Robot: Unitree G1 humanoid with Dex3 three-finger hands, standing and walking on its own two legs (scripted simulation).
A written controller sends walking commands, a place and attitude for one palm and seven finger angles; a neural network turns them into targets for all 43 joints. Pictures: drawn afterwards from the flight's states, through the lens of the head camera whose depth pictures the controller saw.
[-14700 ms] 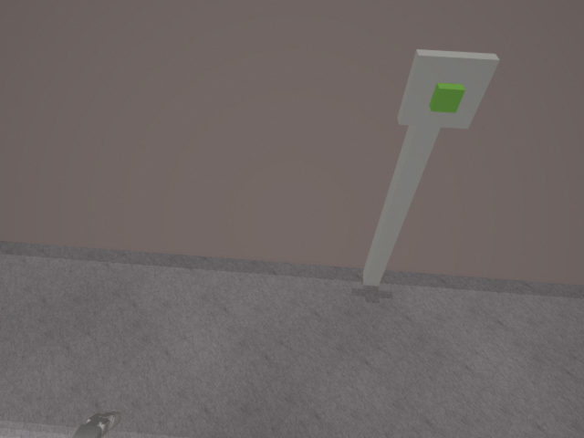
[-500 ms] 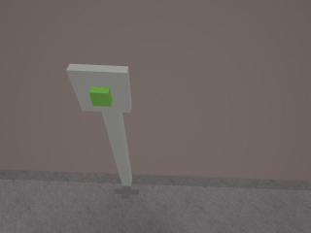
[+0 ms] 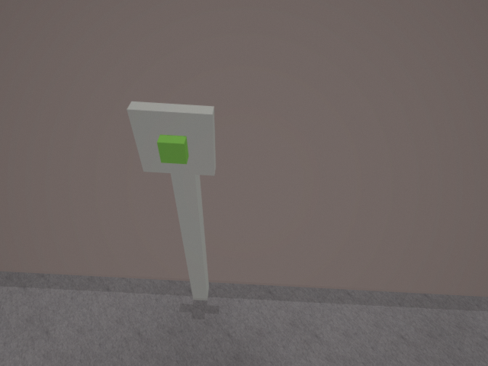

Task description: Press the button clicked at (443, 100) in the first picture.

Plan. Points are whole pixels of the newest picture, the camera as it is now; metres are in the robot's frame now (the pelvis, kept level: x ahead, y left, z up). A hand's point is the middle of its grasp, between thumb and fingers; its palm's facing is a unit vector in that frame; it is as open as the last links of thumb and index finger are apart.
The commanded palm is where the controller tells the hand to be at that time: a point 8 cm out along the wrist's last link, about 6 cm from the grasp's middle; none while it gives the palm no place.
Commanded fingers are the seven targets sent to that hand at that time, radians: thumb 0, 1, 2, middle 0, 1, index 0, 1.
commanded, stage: raise the hand and make a fist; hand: left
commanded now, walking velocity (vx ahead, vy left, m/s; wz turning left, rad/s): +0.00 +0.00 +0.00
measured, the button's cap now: (173, 148) +0.51 +0.18 +0.08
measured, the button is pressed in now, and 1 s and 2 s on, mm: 0 0 0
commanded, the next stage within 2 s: none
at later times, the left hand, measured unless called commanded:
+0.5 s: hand out of the picture +0.13 +0.16 -0.07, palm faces +0.10 -0.99 +0.05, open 5.1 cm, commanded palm +0.12 +0.22 -0.03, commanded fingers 0.00 0.90 0.90 -0.86 -1.02 -0.86 -1.02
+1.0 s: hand (127, 304) +0.20 +0.19 +0.02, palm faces +0.15 -0.98 -0.08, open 3.1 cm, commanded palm +0.17 +0.24 +0.02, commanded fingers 0.00 0.90 0.90 -1.30 -1.50 -1.30 -1.50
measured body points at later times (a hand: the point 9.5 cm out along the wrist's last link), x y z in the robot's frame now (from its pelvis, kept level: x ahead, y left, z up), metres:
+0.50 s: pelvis -0.03 -0.02 -0.07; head +0.00 +0.01 +0.38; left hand +0.12 +0.21 -0.07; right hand +0.21 -0.26 -0.08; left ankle +0.03 +0.08 -0.74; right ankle +0.02 -0.11 -0.74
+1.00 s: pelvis +0.03 -0.02 -0.06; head +0.07 -0.02 +0.39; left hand +0.19 +0.25 +0.03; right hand +0.19 -0.25 -0.14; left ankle +0.02 +0.08 -0.74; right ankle +0.02 -0.11 -0.74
